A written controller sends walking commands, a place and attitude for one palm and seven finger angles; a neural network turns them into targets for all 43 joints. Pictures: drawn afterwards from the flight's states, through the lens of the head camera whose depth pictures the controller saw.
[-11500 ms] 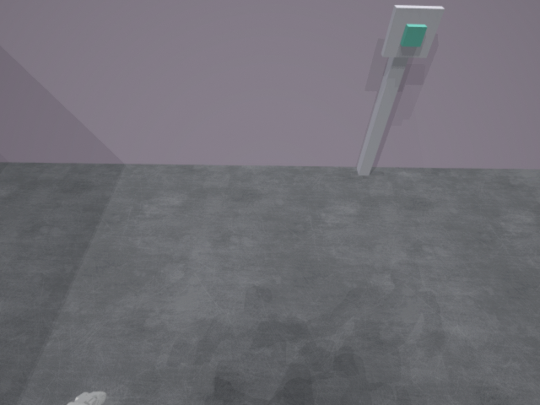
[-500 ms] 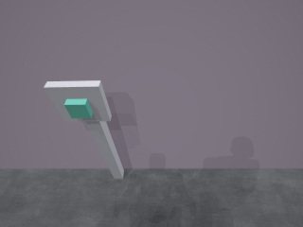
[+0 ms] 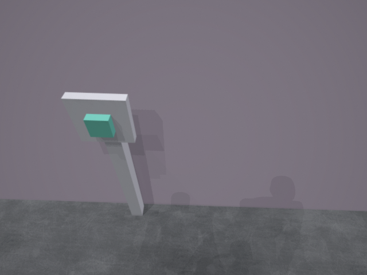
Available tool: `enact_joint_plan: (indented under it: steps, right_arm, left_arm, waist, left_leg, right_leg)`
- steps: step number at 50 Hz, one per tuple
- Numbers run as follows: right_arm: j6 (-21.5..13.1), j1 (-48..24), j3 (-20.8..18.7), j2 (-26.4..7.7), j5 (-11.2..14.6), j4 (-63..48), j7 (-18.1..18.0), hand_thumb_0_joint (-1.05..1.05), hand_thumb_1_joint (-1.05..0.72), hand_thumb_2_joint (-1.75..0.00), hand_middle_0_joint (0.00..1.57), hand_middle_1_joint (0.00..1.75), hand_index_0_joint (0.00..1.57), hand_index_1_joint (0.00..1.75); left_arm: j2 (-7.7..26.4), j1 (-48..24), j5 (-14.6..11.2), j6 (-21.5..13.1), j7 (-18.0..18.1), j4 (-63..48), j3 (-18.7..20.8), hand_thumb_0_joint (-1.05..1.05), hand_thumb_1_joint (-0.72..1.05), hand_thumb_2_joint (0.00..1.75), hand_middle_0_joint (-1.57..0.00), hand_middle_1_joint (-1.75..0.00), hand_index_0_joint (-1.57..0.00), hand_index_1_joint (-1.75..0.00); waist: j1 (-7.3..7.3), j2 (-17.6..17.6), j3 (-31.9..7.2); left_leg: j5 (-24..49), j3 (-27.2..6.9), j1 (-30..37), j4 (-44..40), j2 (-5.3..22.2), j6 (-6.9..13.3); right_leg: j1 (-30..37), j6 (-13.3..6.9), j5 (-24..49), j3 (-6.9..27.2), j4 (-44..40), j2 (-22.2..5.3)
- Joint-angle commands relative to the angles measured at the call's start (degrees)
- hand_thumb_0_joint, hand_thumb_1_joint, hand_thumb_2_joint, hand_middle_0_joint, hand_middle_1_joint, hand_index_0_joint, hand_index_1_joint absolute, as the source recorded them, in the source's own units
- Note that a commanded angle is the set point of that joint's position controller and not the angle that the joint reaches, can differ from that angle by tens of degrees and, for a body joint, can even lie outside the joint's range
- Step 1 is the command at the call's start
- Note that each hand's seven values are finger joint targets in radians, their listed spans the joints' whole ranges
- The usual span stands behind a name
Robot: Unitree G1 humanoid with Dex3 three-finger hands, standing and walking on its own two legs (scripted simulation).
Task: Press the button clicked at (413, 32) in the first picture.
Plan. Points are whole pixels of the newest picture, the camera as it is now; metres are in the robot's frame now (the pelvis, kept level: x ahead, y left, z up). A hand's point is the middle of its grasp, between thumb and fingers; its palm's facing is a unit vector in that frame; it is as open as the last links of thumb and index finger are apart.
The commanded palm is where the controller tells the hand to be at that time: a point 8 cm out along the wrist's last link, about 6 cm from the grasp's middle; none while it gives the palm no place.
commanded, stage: come to a stop and stand still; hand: left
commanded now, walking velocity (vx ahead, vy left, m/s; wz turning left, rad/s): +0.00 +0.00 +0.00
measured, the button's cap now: (100, 125) +0.51 +0.29 +0.00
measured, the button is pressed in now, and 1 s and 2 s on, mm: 0 0 0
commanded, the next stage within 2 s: look again from close up in 0.10 s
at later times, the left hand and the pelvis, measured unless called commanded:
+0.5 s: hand out of the picture +0.05 +0.23 -0.17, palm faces +0.03 -0.97 -0.24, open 7.4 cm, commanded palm none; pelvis +0.00 +0.03 -0.01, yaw +0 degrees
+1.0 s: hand out of the picture +0.04 +0.28 -0.17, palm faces -0.01 -0.96 -0.30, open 7.4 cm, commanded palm none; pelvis +0.00 +0.06 +0.00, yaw +0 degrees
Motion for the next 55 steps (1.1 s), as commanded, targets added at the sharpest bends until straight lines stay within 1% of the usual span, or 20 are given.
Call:
enact_joint_plan:
  steps: [1, 4, 9, 10, 11, 12, 13, 14, 16, 19, 21, 23, 26, 32, 38, 42, 45, 49, 53, 55]
  right_arm:
    - [-1.1, 4.3, -0.7, -4.5, -0.1, -1.2, -0.5, 0.00, -0.90, -0.90, 0.20, 0.30, 0.20, 0.30]
    - [-1.2, 5.5, -0.7, -3.8, -0.1, -0.9, -0.5, 0.00, -0.90, -0.90, 0.20, 0.30, 0.20, 0.30]
    - [-1.5, 5.9, -0.6, -3.2, -0.1, -0.6, -0.6, 0.00, -0.90, -0.90, 0.20, 0.30, 0.20, 0.30]
    - [-0.7, -0.5, -2.5, -13.6, 0.1, -8.7, 0.1, 0.00, -0.90, -0.90, 0.20, 0.30, 0.20, 0.30]
    - [-1.6, 0.8, -2.6, -8.8, -0.3, -8.5, -0.4, 0.00, -0.90, -0.90, 0.20, 0.30, 0.20, 0.30]
    - [-1.7, 2.8, -2.6, -8.2, -0.5, -8.4, -0.6, 0.00, -0.90, -0.90, 0.20, 0.30, 0.20, 0.30]
    - [-1.4, 3.5, -2.9, -7.5, -0.3, -8.2, -0.6, 0.00, -0.90, -0.90, 0.20, 0.30, 0.20, 0.30]
    - [-1.1, 3.4, -3.0, -7.3, -0.3, -8.1, -0.6, 0.00, -0.90, -0.90, 0.20, 0.30, 0.20, 0.30]
    - [-1.0, 2.5, -3.5, -8.8, -0.3, -8.6, -0.4, 0.00, -0.90, -0.90, 0.20, 0.30, 0.20, 0.30]
    - [-1.7, 1.3, -3.7, -10.7, -0.2, -8.9, -0.3, 0.00, -0.90, -0.90, 0.20, 0.30, 0.20, 0.30]
    - [-2.2, -0.6, -3.8, -12.9, -0.1, -9.4, -0.3, 0.00, -0.90, -0.90, 0.20, 0.30, 0.20, 0.30]
    - [-2.6, -2.6, -3.9, -14.9, -0.1, -9.9, -0.3, 0.00, -0.90, -0.90, 0.20, 0.30, 0.20, 0.30]
    - [-2.8, -5.4, -3.9, -17.3, -0.2, -10.5, -0.1, 0.00, -0.90, -0.90, 0.20, 0.30, 0.20, 0.30]
    - [-2.6, -9.8, -3.8, -21.1, -0.3, -10.9, 0.5, 0.00, -0.90, -0.90, 0.20, 0.30, 0.20, 0.30]
    - [-2.3, -12.3, -3.5, -23.2, -0.3, -10.7, 1.1, 0.00, -0.90, -0.90, 0.20, 0.30, 0.20, 0.30]
    - [-2.3, -13.0, -3.3, -23.8, -0.2, -10.0, 1.3, 0.00, -0.90, -0.90, 0.20, 0.30, 0.20, 0.30]
    - [-1.2, -9.7, -1.7, -18.0, -0.4, -8.0, 1.6, 0.00, -0.90, -0.90, 0.20, 0.30, 0.20, 0.30]
    - [-0.2, -7.5, -1.5, -17.1, -0.5, -7.2, 1.6, 0.00, -0.90, -0.90, 0.20, 0.30, 0.20, 0.30]
    - [-0.6, -5.3, -1.4, -15.1, -0.2, -6.7, 1.5, 0.00, -0.90, -0.90, 0.20, 0.30, 0.20, 0.30]
    - [-0.8, -3.7, -1.2, -13.3, -0.1, -6.0, 1.3, 0.00, -0.90, -0.90, 0.20, 0.30, 0.20, 0.30]
  left_arm:
    - [4.8, 3.6, -0.2, -1.2, 0.7, -1.6, 1.1, 0.00, 0.90, 0.90, -0.20, -0.30, -0.20, -0.30]
    - [4.4, 4.2, -0.2, -1.3, 0.7, -1.3, 1.1, 0.00, 0.90, 0.90, -0.20, -0.30, -0.20, -0.30]
    - [3.5, 5.1, -0.2, -1.4, 0.8, -1.0, 1.0, 0.00, 0.90, 0.90, -0.20, -0.30, -0.20, -0.30]
    - [14.7, 2.5, 1.2, -1.8, 1.2, -6.7, 0.7, 0.00, 0.90, 0.90, -0.20, -0.30, -0.20, -0.30]
    - [10.0, 2.6, 0.3, -2.1, 1.5, -6.0, 1.7, 0.00, 0.90, 0.90, -0.20, -0.30, -0.20, -0.30]
    - [9.8, 3.0, 0.4, -2.3, 1.6, -7.2, 1.7, 0.00, 0.90, 0.90, -0.20, -0.30, -0.20, -0.30]
    - [9.7, 2.4, 0.5, -2.1, 1.6, -7.6, 2.1, 0.00, 0.90, 0.90, -0.20, -0.30, -0.20, -0.30]
    - [9.8, 2.1, 0.5, -2.0, 1.6, -8.0, 2.4, 0.00, 0.90, 0.90, -0.20, -0.30, -0.20, -0.30]
    - [11.0, -0.4, 0.6, -1.9, 1.6, -9.0, 3.0, 0.00, 0.90, 0.90, -0.20, -0.30, -0.20, -0.30]
    - [11.4, -1.5, 0.4, -1.9, 1.5, -9.5, 3.2, 0.00, 0.90, 0.90, -0.20, -0.30, -0.20, -0.30]
    - [12.4, -2.2, 0.4, -1.8, 1.4, -9.6, 3.2, 0.00, 0.90, 0.90, -0.20, -0.30, -0.20, -0.30]
    - [13.3, -2.7, 0.3, -1.7, 1.2, -9.7, 3.3, 0.00, 0.90, 0.90, -0.20, -0.30, -0.20, -0.30]
    - [15.1, -5.0, 0.3, -1.5, 0.9, -10.1, 3.2, 0.00, 0.90, 0.90, -0.20, -0.30, -0.20, -0.30]
    - [18.4, -9.3, 0.3, -1.1, 0.3, -10.6, 3.1, 0.00, 0.90, 0.90, -0.20, -0.30, -0.20, -0.30]
    - [20.3, -11.0, 0.4, -0.9, -0.2, -10.1, 2.7, 0.00, 0.90, 0.90, -0.20, -0.30, -0.20, -0.30]
    - [20.9, -11.1, 0.4, -0.9, -0.3, -9.4, 2.4, 0.00, 0.90, 0.90, -0.20, -0.30, -0.20, -0.30]
    - [15.5, -7.2, 0.5, -0.1, 0.1, -7.4, 1.0, 0.00, 0.90, 0.90, -0.20, -0.30, -0.20, -0.30]
    - [14.9, -3.7, 0.9, 0.5, -0.1, -6.7, 1.0, 0.00, 0.90, 0.90, -0.20, -0.30, -0.20, -0.30]
    - [14.8, 0.3, 0.7, -0.1, 0.0, -5.9, 1.6, 0.00, 0.90, 0.90, -0.20, -0.30, -0.20, -0.30]
    - [14.2, 1.1, 0.5, -0.2, 0.4, -5.5, 1.8, 0.00, 0.90, 0.90, -0.20, -0.30, -0.20, -0.30]
  waist:
    - [-0.23, -0.2, 4.9]
    - [-0.31, -1.0, 4.6]
    - [-0.16, 0.8, 5.0]
    - [-2.74, 1.9, 11.3]
    - [-1.33, 1.6, 0.3]
    - [-1.85, -0.4, -6.0]
    - [-2.20, -1.7, -6.3]
    - [-2.11, -2.5, -4.1]
    - [-2.57, -2.8, 1.2]
    - [-2.08, 1.5, 2.9]
    - [-1.22, 3.6, 2.1]
    - [-0.57, 3.1, 0.2]
    - [-0.31, 2.6, -0.2]
    - [-0.42, 1.7, -0.5]
    - [-0.52, 1.0, -0.8]
    - [-0.69, 0.9, -2.2]
    - [-0.78, 0.4, -2.8]
    - [-0.42, -0.3, 3.9]
    - [-0.04, -3.2, 3.9]
    - [-0.62, -5.0, 4.5]
  left_leg:
    - [-2.5, -4.0, -5.1, -4.3, 3.6, 2.1]
    - [-2.2, -3.9, -5.5, -4.0, 3.4, 2.1]
    - [-1.0, -4.0, -5.3, -3.9, 3.6, 2.2]
    - [5.7, -5.3, -6.0, 2.4, 1.7, 1.5]
    - [-0.9, -4.3, -5.0, 4.6, 3.4, 2.1]
    - [-0.5, -3.8, -4.8, 7.4, 1.7, 2.2]
    - [-2.2, -2.8, -5.8, 8.4, 0.8, 2.0]
    - [-3.2, -2.6, -6.6, 9.2, 0.7, 2.0]
    - [-2.1, -3.0, -6.0, 7.8, 1.7, 2.5]
    - [2.0, -5.2, -5.8, 2.7, 3.5, 3.2]
    - [4.6, -7.0, -6.4, 0.6, 5.0, 3.8]
    - [7.6, -7.7, -6.3, -0.4, 5.6, 4.2]
    - [8.5, -8.4, -6.1, -2.1, 6.1, 4.4]
    - [4.0, -9.2, -5.3, -5.7, 6.4, 4.2]
    - [-0.3, -9.8, -4.6, -8.1, 6.2, 3.8]
    - [1.0, -9.5, -2.9, -8.2, 6.3, 3.6]
    - [-5.4, -8.2, -3.0, -7.3, 5.3, 3.0]
    - [-17.6, -7.8, -8.7, -6.7, 3.8, 3.3]
    - [-12.4, -4.1, -10.2, 0.7, 1.3, 3.1]
    - [-5.8, -2.4, -9.4, 2.8, 1.0, 2.6]
  right_leg:
    - [-2.8, 0.7, -7.6, 10.0, -7.7, -8.2]
    - [-2.8, 0.6, -7.9, 10.1, -7.4, -8.3]
    - [-3.2, 0.4, -5.7, 9.8, -6.5, -8.2]
    - [-8.7, 1.0, 5.8, 9.9, -4.5, -7.7]
    - [-4.8, 0.6, -4.3, 11.7, -3.9, -10.7]
    - [-0.8, -0.4, -1.8, 13.7, -4.8, -11.8]
    - [-0.5, -1.1, -3.2, 14.9, -5.8, -13.1]
    - [-2.2, -1.6, -6.4, 15.6, -7.1, -13.6]
    - [-6.9, -2.1, -8.8, 13.9, -7.4, -12.8]
    - [-6.1, -0.9, -3.3, 10.4, -3.6, -9.3]
    - [-3.4, -0.1, 1.5, 8.4, -1.1, -7.9]
    - [-0.2, 0.4, 5.8, 7.4, 0.4, -7.7]
    - [1.1, 0.9, 6.1, 6.8, 0.6, -7.7]
    - [1.4, 1.7, 3.4, 6.9, -1.0, -8.0]
    - [1.4, 2.1, 2.0, 7.2, -2.5, -8.5]
    - [1.6, 2.3, 2.4, 7.2, -3.0, -8.7]
    - [1.9, 2.8, -3.1, 7.0, -2.9, -8.9]
    - [-1.9, 2.0, -13.9, 8.7, -3.5, -8.9]
    - [-0.1, -0.2, -14.5, 12.7, -5.0, -11.6]
    - [-0.2, -0.9, -9.0, 12.8, -4.6, -12.5]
